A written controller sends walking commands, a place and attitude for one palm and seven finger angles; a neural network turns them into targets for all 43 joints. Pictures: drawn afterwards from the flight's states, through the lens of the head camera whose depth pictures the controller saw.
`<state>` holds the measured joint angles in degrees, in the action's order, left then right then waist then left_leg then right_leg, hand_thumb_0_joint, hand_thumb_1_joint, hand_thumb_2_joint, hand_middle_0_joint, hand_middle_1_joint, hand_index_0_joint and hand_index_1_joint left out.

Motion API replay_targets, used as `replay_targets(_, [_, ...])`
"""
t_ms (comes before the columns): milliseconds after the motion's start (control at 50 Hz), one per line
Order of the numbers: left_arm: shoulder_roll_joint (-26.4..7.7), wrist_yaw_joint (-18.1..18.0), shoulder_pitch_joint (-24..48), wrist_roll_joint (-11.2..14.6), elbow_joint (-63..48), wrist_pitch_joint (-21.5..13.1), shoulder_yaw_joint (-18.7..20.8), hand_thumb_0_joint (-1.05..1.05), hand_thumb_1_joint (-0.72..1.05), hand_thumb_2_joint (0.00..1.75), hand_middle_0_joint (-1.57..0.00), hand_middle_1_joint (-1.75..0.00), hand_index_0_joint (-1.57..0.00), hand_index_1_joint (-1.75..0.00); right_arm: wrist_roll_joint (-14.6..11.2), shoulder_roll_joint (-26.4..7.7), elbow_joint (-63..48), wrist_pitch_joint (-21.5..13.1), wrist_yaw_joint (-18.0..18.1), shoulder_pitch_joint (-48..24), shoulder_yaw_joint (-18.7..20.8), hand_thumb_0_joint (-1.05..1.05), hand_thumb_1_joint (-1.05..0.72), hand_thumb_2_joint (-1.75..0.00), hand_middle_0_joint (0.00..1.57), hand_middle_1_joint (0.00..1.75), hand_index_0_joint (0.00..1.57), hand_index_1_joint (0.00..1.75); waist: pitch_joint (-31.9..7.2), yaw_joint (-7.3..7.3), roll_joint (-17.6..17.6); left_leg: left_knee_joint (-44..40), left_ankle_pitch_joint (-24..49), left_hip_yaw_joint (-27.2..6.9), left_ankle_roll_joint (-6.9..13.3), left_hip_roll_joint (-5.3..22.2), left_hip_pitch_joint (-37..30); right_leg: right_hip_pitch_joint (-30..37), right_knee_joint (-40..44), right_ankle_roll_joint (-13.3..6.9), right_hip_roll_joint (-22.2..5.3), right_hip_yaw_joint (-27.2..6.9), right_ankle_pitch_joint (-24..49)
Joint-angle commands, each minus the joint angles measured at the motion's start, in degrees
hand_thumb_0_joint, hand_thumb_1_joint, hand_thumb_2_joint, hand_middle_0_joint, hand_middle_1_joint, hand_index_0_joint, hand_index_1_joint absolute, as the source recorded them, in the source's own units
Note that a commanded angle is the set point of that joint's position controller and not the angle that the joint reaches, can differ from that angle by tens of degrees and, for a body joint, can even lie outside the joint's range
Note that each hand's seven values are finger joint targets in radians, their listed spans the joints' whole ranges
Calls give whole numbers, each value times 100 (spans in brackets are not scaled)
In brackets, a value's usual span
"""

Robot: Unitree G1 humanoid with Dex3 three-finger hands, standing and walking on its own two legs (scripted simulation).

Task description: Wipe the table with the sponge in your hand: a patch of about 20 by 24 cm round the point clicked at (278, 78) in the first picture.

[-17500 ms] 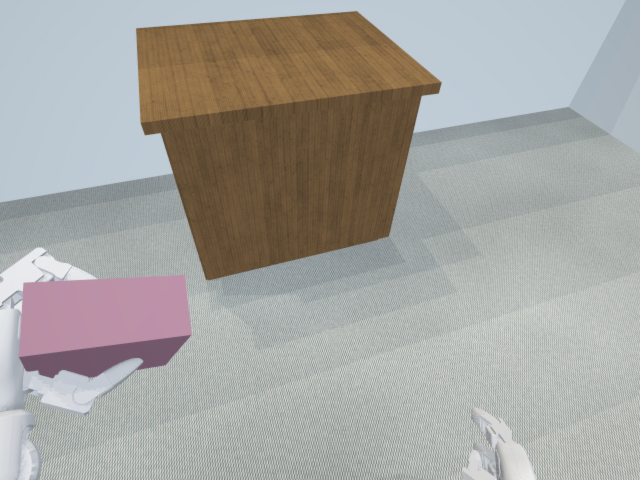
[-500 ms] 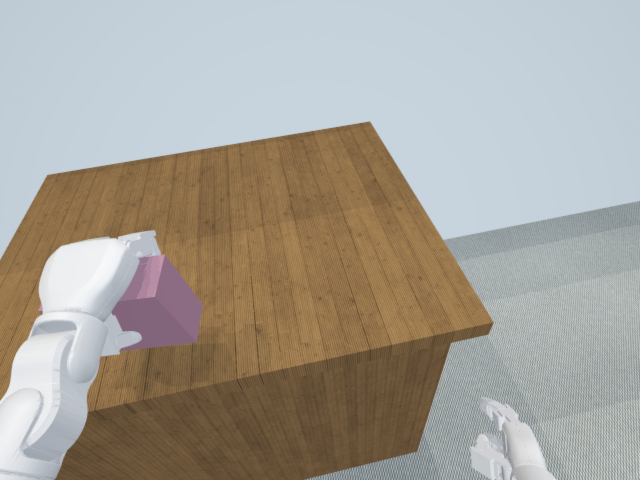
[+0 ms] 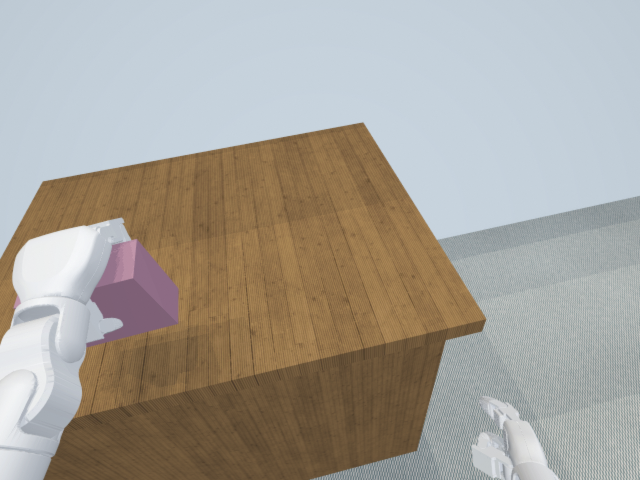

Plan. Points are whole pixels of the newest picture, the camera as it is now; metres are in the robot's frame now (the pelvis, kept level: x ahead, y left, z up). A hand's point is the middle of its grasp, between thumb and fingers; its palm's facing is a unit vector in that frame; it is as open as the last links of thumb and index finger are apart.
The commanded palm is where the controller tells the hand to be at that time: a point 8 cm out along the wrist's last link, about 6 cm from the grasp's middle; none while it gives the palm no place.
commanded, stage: lower the sponge onto the table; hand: left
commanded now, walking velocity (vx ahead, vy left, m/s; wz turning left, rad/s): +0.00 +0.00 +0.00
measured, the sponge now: (115, 304) +0.26 +0.32 +0.10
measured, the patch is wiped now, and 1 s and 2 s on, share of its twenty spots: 0.00 0.10 0.25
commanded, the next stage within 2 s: wipe forward along the first lane in 0.66 s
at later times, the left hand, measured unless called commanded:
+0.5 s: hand (92, 316) +0.24 +0.33 +0.11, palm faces +0.02 -0.06 -1.00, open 9.8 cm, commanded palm +0.21 +0.31 +0.16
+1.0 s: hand (116, 324) +0.25 +0.32 +0.08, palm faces -0.06 -0.05 -1.00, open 9.8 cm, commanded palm +0.24 +0.32 +0.14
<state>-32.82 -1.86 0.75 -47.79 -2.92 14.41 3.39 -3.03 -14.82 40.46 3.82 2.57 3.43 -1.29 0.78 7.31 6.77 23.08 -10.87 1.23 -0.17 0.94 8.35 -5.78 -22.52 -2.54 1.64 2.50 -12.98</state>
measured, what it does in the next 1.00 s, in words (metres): stands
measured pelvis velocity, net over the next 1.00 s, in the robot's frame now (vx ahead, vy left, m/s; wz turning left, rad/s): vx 0.00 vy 0.01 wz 0.03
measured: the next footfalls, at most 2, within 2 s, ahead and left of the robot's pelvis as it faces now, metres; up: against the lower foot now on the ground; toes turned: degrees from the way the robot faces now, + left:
none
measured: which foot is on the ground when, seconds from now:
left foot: down 0.00-1.00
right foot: down 0.00-1.00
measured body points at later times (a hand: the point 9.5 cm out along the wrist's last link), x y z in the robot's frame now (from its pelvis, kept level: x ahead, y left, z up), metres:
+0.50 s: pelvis +0.00 +0.00 +0.00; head -0.01 -0.05 +0.45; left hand +0.23 +0.33 +0.16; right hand +0.22 -0.21 -0.11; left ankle +0.02 +0.12 -0.74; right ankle +0.00 -0.09 -0.74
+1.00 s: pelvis +0.00 +0.01 +0.00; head +0.00 -0.03 +0.45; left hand +0.25 +0.32 +0.13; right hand +0.22 -0.21 -0.11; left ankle +0.02 +0.12 -0.74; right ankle +0.00 -0.09 -0.74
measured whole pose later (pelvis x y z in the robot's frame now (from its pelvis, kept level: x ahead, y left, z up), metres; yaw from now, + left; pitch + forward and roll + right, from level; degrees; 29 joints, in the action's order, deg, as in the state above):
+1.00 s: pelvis +0.00 +0.01 +0.00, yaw +2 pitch -2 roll +0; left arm -29.4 0.0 1.5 -52.2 6.9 11.5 -0.9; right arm -3.0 -15.6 40.9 2.5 3.8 4.4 -0.3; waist 1.2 6.5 6.6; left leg 24.6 -10.8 0.0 0.7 -0.1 11.5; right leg -8.2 -23.6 -1.9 0.7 3.7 -13.3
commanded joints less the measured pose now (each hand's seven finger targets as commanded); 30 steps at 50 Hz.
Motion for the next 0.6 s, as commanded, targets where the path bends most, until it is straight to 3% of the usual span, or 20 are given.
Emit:
replay_targets(0, [-940, 353, 756, 17, -371, 759, 215, 0, 10, 130, -120, -160, -120, -160, -127, -759, -1100, -167, 17, -1309, 135, 0, -90, -90, 20, 30, 20, 30, -780, -84, -478, -225, 895, -222, 221, -268, 65, 62, 329, -70, -72, -411, 868])
replay_targets(60, [-813, 774, 559, 6, -753, 700, -120, 0, 10, 130, -120, -160, -120, -160, -118, -753, -1196, -189, 26, -1290, 157, 0, -90, -90, 20, 30, 20, 30, -946, -193, -584, -110, 779, -270, 333, -293, -85, 36, 314, -7, -92, -384, 885])
replay_targets(80, [-857, 883, 851, -68, -1064, 571, -157, 0, 10, 130, -120, -160, -120, -160, -121, -694, -1295, -255, 41, -1390, 101, 0, -90, -90, 20, 30, 20, 30, -1080, -246, -586, -63, 769, -270, 361, -294, -217, -17, 326, -28, -53, -474, 848])
replay_targets(100, [-1148, 898, 913, -121, -1192, 341, 90, 0, 10, 130, -120, -160, -120, -160, -71, -684, -1273, -322, 74, -1193, 120, 0, -90, -90, 20, 30, 20, 30, -1215, -231, -742, 1, 792, -258, 400, -294, -261, 17, 285, 11, -86, -379, 819])
replay_targets(140, [-1502, 805, 1163, -192, -1333, -210, 496, 0, 10, 130, -120, -160, -120, -160, 11, -660, -1186, -406, 163, -1020, 157, 0, -90, -90, 20, 30, 20, 30, -1163, -221, -794, 18, 790, -275, 431, -309, -413, -62, 366, 18, -44, -354, 792])
replay_targets(180, [-2107, 514, 1689, -323, -1837, -741, 1090, 0, 10, 130, -120, -160, -120, -160, 57, -610, -1192, -531, 262, -1036, 168, 0, -90, -90, 20, 30, 20, 30, -1319, -101, -454, 20, 812, -334, 421, -315, -651, -98, 443, -74, 51, -583, 670])
replay_targets(220, [-2100, 88, 1455, -443, -1528, -1054, 1407, 0, 10, 130, -120, -160, -120, -160, 110, -552, -996, -608, 307, -786, 252, 0, -90, -90, 20, 30, 20, 30, -1247, -5, -154, 47, 1064, -275, 366, -310, -672, -115, 414, -131, 46, -463, 773])
replay_targets(240, [-1923, -64, 1465, -433, -1450, -1114, 1360, 0, 10, 130, -120, -160, -120, -160, 93, -541, -956, -607, 272, -745, 279, 0, -90, -90, 20, 30, 20, 30, -1174, -11, -11, 31, 1152, -304, 320, -308, -641, -145, 404, -171, 71, -466, 856])
replay_targets(260, [-1772, -188, 1347, -368, -1335, -1098, 1335, 0, 10, 130, -120, -160, -120, -160, 75, -543, -937, -592, 243, -705, 326, 0, -90, -90, 20, 30, 20, 30, -1180, 5, 81, 49, 1198, -281, 300, -288, -642, -172, 394, -179, 51, -490, 913])
replay_targets(280, [-1850, -275, 1268, -336, -1274, -967, 1468, 0, 10, 130, -120, -160, -120, -160, 39, -542, -964, -600, 207, -831, 301, 0, -90, -90, 20, 30, 20, 30, -1089, 43, 287, 7, 1202, -331, 279, -306, -599, -162, 428, -249, 89, -684, 908])
replay_targets(340, [-1294, -324, 1041, -204, -484, -395, 973, 0, 10, 130, -120, -160, -120, -160, 9, -677, -846, -445, 111, -820, 345, 0, -90, -90, 20, 30, 20, 30, -868, -41, -66, -67, 1019, -221, 209, -242, -247, -208, 420, -148, 0, -419, 808])
replay_targets(380, [-1146, -149, 755, -174, -274, 11, 734, 0, 10, 130, -120, -160, -120, -160, -52, -717, -907, -383, 71, -1094, 271, 0, -90, -90, 20, 30, 20, 30, -771, -47, -67, -145, 875, -236, 207, -272, -113, -149, 425, -155, 3, -543, 695])
replay_targets(400, [-937, -25, 603, -121, -205, 182, 456, 0, 10, 130, -120, -160, -120, -160, -46, -737, -960, -353, 63, -1063, 256, 0, -90, -90, 20, 30, 20, 30, -838, -45, -298, -158, 841, -211, 222, -260, -8, -32, 352, -96, -57, -372, 739])
replay_targets(440, [-910, 241, 656, -109, -195, 347, 196, 0, 10, 130, -120, -160, -120, -160, -74, -781, -985, -286, 66, -1103, 240, 0, -90, -90, 20, 30, 20, 30, -830, -160, -485, -171, 684, -256, 260, -290, 58, -17, 364, -51, -58, -376, 713])
replay_targets(460, [-909, 362, 678, -116, -237, 361, 122, 0, 10, 130, -120, -160, -120, -160, -71, -774, -1027, -274, 80, -1114, 230, 0, -90, -90, 20, 30, 20, 30, -829, -190, -636, -147, 635, -253, 294, -302, 40, -19, 368, -24, -70, -369, 706])
replay_targets(480, [-973, 475, 920, -174, -469, 301, 113, 0, 10, 130, -120, -160, -120, -160, -91, -732, -1122, -320, 93, -1260, 173, 0, -90, -90, 20, 30, 20, 30, -940, -223, -597, -115, 623, -258, 318, -301, -65, -72, 384, -46, -32, -472, 663])
replay_targets(500, [-1010, 527, 929, -215, -608, 160, 109, 0, 10, 130, -120, -160, -120, -160, -53, -709, -1112, -360, 101, -1134, 185, 0, -90, -90, 20, 30, 20, 30, -1065, -220, -574, -55, 669, -227, 352, -307, -138, -46, 348, -17, -68, -366, 679])
replay_targets(540, [-1165, 519, 1146, -260, -936, -270, 272, 0, 10, 130, -120, -160, -120, -160, 6, -671, -1096, -411, 135, -999, 217, 0, -90, -90, 20, 30, 20, 30, -1154, -236, -542, -35, 684, -270, 388, -308, -309, -102, 373, -18, -25, -306, 669])
replay_targets(580, [-1605, 338, 1428, -369, -1458, -717, 716, 0, 10, 130, -120, -160, -120, -160, 59, -603, -1160, -520, 193, -1013, 206, 0, -90, -90, 20, 30, 20, 30, -1334, -115, -262, -31, 800, -335, 398, -299, -526, -98, 372, -97, 56, -460, 702])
